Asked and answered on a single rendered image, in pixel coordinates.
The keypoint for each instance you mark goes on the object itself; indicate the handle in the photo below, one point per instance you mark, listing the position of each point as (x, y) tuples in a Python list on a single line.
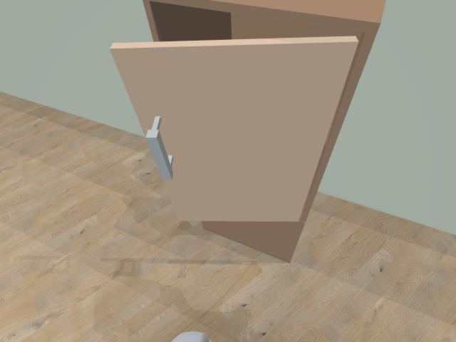
[(154, 140)]

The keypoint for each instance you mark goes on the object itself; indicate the cupboard door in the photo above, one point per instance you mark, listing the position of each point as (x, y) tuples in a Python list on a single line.
[(245, 120)]

